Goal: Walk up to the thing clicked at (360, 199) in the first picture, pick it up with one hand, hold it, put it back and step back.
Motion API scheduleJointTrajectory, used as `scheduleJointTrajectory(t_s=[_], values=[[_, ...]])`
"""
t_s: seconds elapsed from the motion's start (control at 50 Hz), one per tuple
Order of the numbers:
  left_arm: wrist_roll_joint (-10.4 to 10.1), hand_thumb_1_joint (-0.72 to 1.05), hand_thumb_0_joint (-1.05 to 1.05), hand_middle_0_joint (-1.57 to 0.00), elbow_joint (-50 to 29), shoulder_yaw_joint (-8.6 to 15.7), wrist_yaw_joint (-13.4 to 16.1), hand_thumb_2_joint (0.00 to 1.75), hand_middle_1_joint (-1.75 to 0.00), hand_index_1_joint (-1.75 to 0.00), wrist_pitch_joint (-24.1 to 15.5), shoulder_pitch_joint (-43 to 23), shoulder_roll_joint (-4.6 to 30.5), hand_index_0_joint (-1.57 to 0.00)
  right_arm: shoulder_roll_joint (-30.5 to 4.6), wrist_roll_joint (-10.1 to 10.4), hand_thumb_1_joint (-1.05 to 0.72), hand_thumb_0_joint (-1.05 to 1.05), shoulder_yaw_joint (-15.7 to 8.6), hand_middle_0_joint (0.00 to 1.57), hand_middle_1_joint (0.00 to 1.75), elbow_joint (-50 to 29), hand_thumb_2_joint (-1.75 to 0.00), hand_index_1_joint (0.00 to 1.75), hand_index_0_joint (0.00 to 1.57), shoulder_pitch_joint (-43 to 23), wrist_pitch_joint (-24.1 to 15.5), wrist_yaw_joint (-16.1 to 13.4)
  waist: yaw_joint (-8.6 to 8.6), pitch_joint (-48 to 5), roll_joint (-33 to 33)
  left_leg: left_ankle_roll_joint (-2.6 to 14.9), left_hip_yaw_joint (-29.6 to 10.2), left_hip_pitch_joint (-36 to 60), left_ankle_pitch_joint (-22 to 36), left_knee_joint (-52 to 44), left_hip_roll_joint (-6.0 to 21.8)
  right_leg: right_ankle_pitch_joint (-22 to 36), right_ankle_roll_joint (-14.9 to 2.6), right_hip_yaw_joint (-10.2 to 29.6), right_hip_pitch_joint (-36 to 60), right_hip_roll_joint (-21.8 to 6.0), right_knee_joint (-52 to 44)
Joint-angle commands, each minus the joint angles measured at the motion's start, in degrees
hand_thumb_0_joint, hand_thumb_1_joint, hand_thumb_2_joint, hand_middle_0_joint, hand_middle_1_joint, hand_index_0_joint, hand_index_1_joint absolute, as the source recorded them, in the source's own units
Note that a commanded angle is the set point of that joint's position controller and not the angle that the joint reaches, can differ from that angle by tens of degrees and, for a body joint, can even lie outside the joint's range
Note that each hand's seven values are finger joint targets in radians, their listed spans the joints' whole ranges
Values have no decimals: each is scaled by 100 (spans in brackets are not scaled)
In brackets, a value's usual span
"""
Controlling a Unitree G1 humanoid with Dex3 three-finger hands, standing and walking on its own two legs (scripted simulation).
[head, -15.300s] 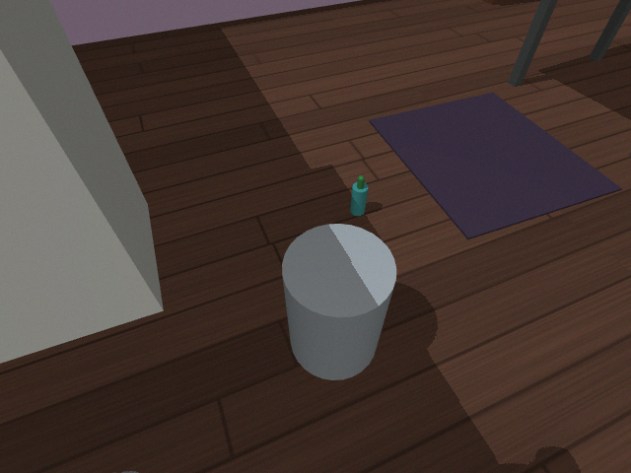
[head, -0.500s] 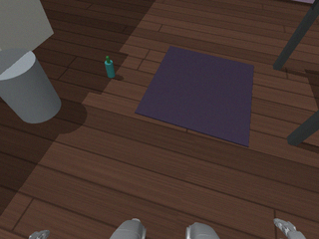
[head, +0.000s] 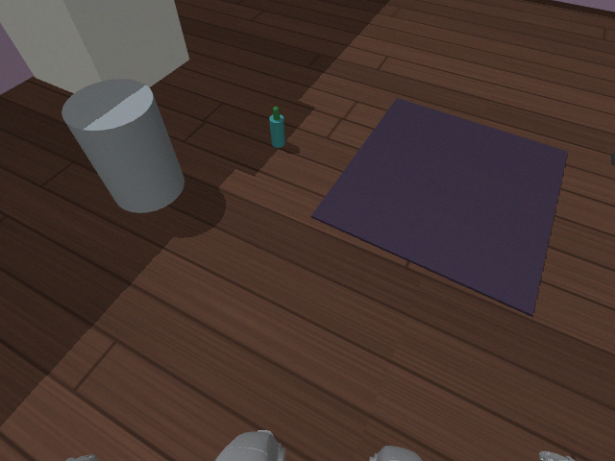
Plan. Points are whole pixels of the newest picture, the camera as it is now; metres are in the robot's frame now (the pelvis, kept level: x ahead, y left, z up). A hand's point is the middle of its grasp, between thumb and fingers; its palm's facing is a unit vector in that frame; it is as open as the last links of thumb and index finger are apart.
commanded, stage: walk up
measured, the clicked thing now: (277, 126) +1.50 +0.25 -0.64
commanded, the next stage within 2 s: stand in 0.72 s
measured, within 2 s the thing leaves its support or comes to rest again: neither
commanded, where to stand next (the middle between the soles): +0.08 -0.04 m, yaw +3 degrees
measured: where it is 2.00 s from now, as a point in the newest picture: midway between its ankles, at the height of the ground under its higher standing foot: outside the picture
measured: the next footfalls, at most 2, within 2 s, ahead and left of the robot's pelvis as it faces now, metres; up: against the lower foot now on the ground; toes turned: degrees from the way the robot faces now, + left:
none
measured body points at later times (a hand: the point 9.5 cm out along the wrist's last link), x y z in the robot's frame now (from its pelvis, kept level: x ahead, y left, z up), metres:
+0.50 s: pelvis +0.02 -0.01 +0.03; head +0.03 +0.00 +0.47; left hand +0.08 +0.30 -0.10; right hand +0.14 -0.31 -0.09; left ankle +0.04 +0.11 -0.71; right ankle +0.02 -0.15 -0.71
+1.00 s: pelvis +0.02 -0.02 +0.04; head +0.04 -0.01 +0.49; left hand +0.08 +0.29 -0.09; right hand +0.14 -0.31 -0.09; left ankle +0.04 +0.11 -0.71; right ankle +0.02 -0.15 -0.71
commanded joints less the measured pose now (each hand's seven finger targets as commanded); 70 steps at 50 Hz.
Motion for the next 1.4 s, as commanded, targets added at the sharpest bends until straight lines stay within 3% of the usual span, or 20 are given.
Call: scheduleJointTrajectory(t_s=[0.0,0.02,0.06,0.12,0.14,0.16,0.18,0.2,0.24,0.28,0.36,0.46,0.6,0.68,0.7,0.74,0.84,1.0,1.18,1.38], values=[[-50,90,0,-20,-371,268,130,90,-30,-30,-40,-265,1158,-20,-1680,4,-90,0,-393,20,30,-418,-90,30,20,-18,-225,-141,-259,-617,662,1387,-3159,649,-279,-1876,1951,-841,-171,563,-1047,260,708],[-87,90,0,-20,-229,245,126,90,-30,-30,-59,-101,1008,-20,-1538,14,-90,0,-296,20,30,-404,-90,30,20,-162,-235,-161,-164,-695,755,1258,-2811,701,300,-1661,1763,-604,-177,537,-977,243,508],[-87,90,0,-20,26,241,115,90,-30,-30,-104,202,1005,-20,-1510,62,-90,0,-252,20,30,-338,-90,30,20,-355,-238,-160,-73,-764,1117,990,-2318,130,626,-1542,1580,-54,-223,298,-292,334,22],[-13,90,0,-20,266,232,98,90,-30,-30,-170,357,915,-20,-1296,86,-90,0,-144,20,30,-264,-90,30,20,-587,-120,-117,33,-822,916,565,-1660,-568,11,-1236,1131,857,-266,38,896,611,-1423],[37,90,0,-20,239,239,112,90,-30,-30,-212,236,1019,-20,-1057,117,-90,0,-57,20,30,-236,-90,30,20,-546,-91,-104,45,-704,474,327,-1480,-768,-126,-956,938,866,-367,546,979,346,-1963],[71,90,0,-20,119,248,120,90,-30,-30,-250,-131,1300,-20,-947,137,-90,0,-37,20,30,-192,-90,30,20,-542,-67,-90,-111,-554,-116,114,-1092,-666,-563,-655,486,289,-617,1481,461,-280,-2625],[59,90,0,-20,102,242,89,90,-30,-30,-237,-507,1447,-20,-999,135,-90,0,-71,20,30,-25,-90,30,20,-441,-53,-96,-263,-466,-424,8,-677,-9,-887,-302,183,-163,-930,1859,-212,-715,-2824],[36,90,0,-20,50,186,74,90,-30,-30,-231,-832,1336,-20,-1056,114,-90,0,-97,20,30,172,-90,30,20,-266,-55,-82,-423,-432,-234,-32,-626,575,-735,-297,242,-125,-925,1698,-579,-712,-2752],[-29,90,0,-20,142,81,79,90,-30,-30,-226,-922,1086,-20,-1103,106,-90,0,-83,20,30,300,-90,30,20,-374,-123,-53,-374,-504,169,131,-1227,573,-51,-1201,539,491,-452,841,-292,-78,-2266],[-56,90,0,-20,346,46,54,90,-30,-30,-221,-682,964,-20,-1134,102,-90,0,-24,20,30,308,-90,30,20,-689,-165,-39,-157,-700,187,326,-1662,392,-8,-1478,865,611,-261,382,250,284,-2136],[-88,90,0,-20,524,35,72,90,-30,-30,-258,-841,974,-20,-1044,116,-90,0,70,20,30,539,-90,30,20,-742,-177,-54,-168,-938,280,150,-1256,456,1304,-1431,724,1592,-326,401,949,83,-2324],[-116,90,0,-20,758,9,86,90,-30,-30,-235,-999,890,-20,-1007,140,-90,0,95,20,30,762,-90,30,20,-877,-159,-80,-122,-1142,407,140,-1282,726,2002,-1553,811,1841,-265,218,1273,95,-2534],[-106,90,0,-20,1005,-21,65,90,-30,-30,-196,-1272,831,-20,-975,111,-90,0,126,20,30,967,-90,30,20,-1103,-114,-71,-142,-926,493,64,-1371,599,1450,-2053,807,1350,-192,141,1385,122,-2875],[-71,90,0,-20,1104,2,55,90,-30,-30,-212,-1349,826,-20,-970,102,-90,0,137,20,30,1027,-90,30,20,-1150,-103,-55,-156,-999,363,55,-1343,677,1579,-2103,804,1438,-179,148,1516,83,-3033],[-59,90,0,-20,1172,-24,71,90,-30,-30,-213,-1269,788,-20,-826,81,-90,0,120,20,30,1019,-90,30,20,-1188,-61,-32,-173,-941,261,-3,-1213,966,1245,-2183,851,1243,-178,387,1234,66,-3240],[-55,90,0,-20,1183,-22,82,90,-30,-30,-225,-1463,805,-20,-891,80,-90,0,108,20,30,1068,-90,30,20,-1061,-45,-19,-265,-980,384,-20,-1220,922,1347,-2284,871,1438,-175,353,1438,88,-3214],[-72,90,0,-20,1283,-10,109,90,-30,-30,-267,-1329,800,-20,-874,87,-90,0,76,20,30,1068,-90,30,20,-1197,-59,-19,-184,-1114,292,-40,-1087,1188,2202,-2266,931,2152,-146,370,1584,75,-3221],[-38,90,0,-20,1338,-21,120,90,-30,-30,-239,-1228,766,-20,-842,80,-90,0,61,20,30,1128,-90,30,20,-1248,10,-8,-192,-918,366,-61,-1034,1156,1220,-2513,899,1608,-131,391,1362,122,-3398],[-51,90,0,-20,1343,4,137,90,-30,-30,-245,-1138,740,-20,-791,83,-90,0,85,20,30,1177,-90,30,20,-1167,-34,-32,-164,-1146,350,-66,-948,1382,2239,-2416,982,2354,-121,371,1592,116,-3270],[-45,90,0,-20,1283,-7,132,90,-30,-30,-233,-1165,697,-20,-767,72,-90,0,108,20,30,1191,-90,30,20,-1127,-6,-23,-192,-945,323,-126,-898,1387,1842,-2507,968,2056,-111,403,1398,137,-3418]])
